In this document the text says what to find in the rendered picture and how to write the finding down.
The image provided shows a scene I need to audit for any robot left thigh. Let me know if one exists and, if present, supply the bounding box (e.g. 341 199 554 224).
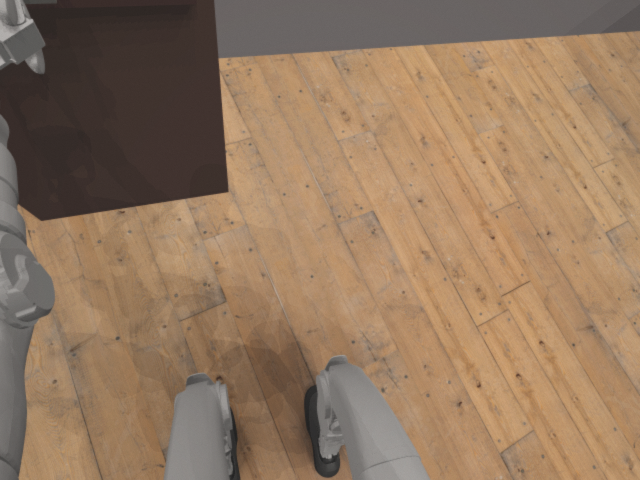
163 380 233 480

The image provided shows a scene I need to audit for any cabinet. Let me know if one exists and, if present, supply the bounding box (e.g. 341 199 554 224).
0 0 229 221

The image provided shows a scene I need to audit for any robot right shin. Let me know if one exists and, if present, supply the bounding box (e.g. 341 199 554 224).
317 355 364 458

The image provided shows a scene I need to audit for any left robot forearm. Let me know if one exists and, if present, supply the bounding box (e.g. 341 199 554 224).
0 114 27 246

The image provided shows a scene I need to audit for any robot left hand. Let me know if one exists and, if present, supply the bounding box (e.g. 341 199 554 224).
0 0 45 74

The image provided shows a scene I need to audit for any robot left upper arm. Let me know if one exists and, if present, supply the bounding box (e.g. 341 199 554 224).
0 231 55 480

